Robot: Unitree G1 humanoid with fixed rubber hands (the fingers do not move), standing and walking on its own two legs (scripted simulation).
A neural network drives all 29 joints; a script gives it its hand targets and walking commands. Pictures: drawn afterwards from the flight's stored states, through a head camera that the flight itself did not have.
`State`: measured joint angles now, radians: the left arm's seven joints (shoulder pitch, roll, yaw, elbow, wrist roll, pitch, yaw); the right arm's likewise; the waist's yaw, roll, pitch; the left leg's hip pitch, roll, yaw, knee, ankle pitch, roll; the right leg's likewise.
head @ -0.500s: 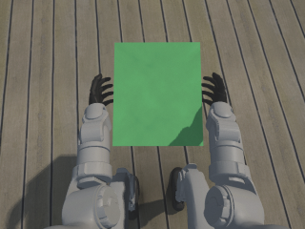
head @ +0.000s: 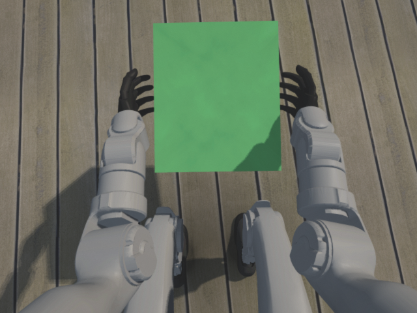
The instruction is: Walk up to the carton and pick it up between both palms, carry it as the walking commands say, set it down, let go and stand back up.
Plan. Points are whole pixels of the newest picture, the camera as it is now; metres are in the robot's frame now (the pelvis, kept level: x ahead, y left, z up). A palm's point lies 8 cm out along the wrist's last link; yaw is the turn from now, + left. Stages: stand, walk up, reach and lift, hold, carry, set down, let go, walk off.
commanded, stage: set down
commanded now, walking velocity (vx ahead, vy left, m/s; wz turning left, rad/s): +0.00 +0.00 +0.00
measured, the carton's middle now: (215, 105) +0.50 -0.02 -0.16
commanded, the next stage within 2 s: none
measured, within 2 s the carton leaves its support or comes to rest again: neither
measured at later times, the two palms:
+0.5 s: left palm (145, 115) +0.49 +0.13 -0.16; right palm (291, 112) +0.48 -0.19 -0.16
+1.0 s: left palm (156, 119) +0.51 +0.13 -0.25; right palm (279, 118) +0.50 -0.19 -0.25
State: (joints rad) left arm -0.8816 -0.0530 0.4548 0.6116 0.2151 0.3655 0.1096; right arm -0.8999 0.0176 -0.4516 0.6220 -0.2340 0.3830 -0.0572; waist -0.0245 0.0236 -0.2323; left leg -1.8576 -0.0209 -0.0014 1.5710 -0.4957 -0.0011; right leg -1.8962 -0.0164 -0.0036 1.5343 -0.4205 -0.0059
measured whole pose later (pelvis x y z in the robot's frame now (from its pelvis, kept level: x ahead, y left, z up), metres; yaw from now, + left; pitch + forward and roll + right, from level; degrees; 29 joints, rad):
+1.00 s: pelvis -0.02 +0.00 -0.13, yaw +1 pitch +47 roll +1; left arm -1.19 0.10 0.35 0.76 0.07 0.29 0.17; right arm -1.20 -0.17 -0.32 0.78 -0.07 0.31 -0.15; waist -0.03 0.03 0.01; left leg -2.26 -0.04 0.00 1.99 -0.56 -0.02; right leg -2.31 -0.02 0.00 1.95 -0.47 -0.01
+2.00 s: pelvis -0.02 +0.00 -0.19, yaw +1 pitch +34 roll +0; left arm -1.51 0.28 0.18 1.03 -0.12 0.21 0.14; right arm -1.53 -0.38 -0.14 1.09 0.14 0.20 -0.06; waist -0.04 0.03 0.45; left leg -2.24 -0.06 0.00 2.26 -0.62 -0.01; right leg -2.28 -0.02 0.01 2.22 -0.53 0.00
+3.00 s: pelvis +0.00 +0.00 -0.20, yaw +1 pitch +35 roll +0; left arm -1.49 0.28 0.26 1.04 -0.05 0.16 0.04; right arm -1.53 -0.38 -0.23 1.12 0.07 0.15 0.04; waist -0.04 0.04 0.45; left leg -2.23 -0.07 0.00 2.31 -0.68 -0.02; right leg -2.28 -0.03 0.01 2.27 -0.60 0.00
